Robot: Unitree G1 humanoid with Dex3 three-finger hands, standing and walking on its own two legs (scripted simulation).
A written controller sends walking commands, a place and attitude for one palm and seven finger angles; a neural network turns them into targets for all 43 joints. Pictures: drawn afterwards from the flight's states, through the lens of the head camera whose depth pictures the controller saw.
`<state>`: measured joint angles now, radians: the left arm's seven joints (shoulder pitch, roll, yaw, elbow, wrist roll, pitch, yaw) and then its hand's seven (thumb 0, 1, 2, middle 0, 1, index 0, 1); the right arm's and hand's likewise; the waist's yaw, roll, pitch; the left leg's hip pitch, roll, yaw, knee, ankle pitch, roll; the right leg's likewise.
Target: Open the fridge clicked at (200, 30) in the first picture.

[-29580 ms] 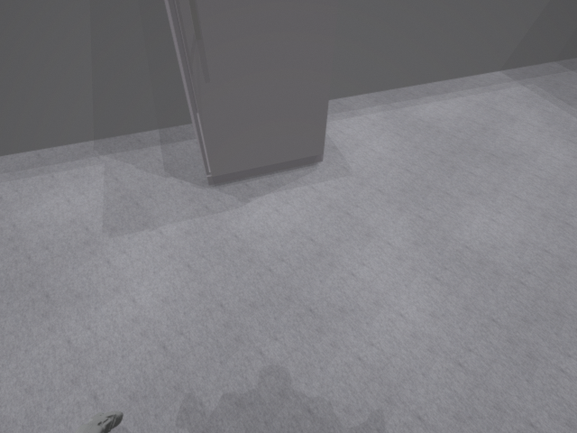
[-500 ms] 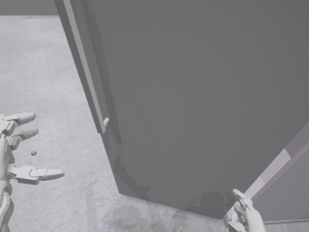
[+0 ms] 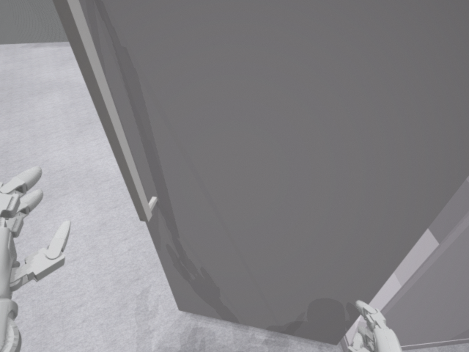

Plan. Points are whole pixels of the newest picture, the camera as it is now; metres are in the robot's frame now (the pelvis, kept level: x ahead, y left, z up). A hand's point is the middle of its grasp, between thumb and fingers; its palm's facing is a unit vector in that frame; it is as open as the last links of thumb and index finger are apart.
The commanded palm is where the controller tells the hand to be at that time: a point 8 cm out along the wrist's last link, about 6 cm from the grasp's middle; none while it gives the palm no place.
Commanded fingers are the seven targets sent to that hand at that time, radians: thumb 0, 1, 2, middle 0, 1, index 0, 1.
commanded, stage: draw the hand back to the body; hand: left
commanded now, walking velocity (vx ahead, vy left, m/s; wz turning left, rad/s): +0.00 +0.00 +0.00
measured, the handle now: (121, 127) +0.39 +0.25 +0.21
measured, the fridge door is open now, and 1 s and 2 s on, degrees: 73 73 73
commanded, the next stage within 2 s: step back with the hand held close in 0.40 s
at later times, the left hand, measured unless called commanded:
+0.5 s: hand (51, 254) +0.18 +0.26 +0.16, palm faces +0.48 -0.78 -0.39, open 7.4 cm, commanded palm +0.13 +0.29 +0.18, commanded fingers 0.00 0.90 0.90 -0.20 -0.30 -0.20 -0.30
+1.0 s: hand (11, 278) +0.14 +0.29 +0.17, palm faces +0.41 -0.78 -0.48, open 7.4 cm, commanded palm +0.08 +0.32 +0.18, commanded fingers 0.00 0.90 0.90 -0.20 -0.30 -0.20 -0.30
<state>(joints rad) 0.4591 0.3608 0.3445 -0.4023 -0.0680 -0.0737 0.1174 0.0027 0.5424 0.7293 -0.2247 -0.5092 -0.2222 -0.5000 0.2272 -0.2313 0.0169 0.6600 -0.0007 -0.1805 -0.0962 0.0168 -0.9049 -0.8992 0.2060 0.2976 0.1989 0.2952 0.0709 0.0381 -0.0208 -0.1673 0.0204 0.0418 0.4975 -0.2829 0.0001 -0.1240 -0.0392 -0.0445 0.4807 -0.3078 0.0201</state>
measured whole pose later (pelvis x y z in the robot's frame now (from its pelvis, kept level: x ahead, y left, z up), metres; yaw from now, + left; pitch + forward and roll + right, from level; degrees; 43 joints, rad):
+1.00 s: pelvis -0.06 +0.02 -0.01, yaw -1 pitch -1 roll -1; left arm 0.53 0.45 0.46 -0.54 -0.05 -0.19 0.13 0.01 0.88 0.90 -0.22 -0.31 -0.21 -0.30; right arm 0.20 -0.19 0.03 0.54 0.00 -0.06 -0.09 0.02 -0.91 -0.90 0.21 0.30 0.20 0.30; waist 0.02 -0.03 0.05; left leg -0.34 0.02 0.06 0.56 -0.22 0.03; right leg -0.29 -0.05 -0.03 0.53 -0.23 0.04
